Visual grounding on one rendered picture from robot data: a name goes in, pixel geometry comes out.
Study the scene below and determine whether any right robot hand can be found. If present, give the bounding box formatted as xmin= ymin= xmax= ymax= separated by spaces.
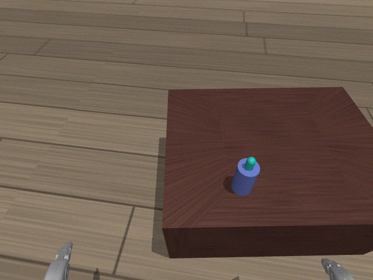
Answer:
xmin=321 ymin=258 xmax=354 ymax=280

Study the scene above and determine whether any bottle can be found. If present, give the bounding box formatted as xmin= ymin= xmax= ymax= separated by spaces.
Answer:
xmin=231 ymin=157 xmax=260 ymax=196

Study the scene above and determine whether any left robot hand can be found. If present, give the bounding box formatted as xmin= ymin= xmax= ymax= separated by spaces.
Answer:
xmin=43 ymin=241 xmax=72 ymax=280

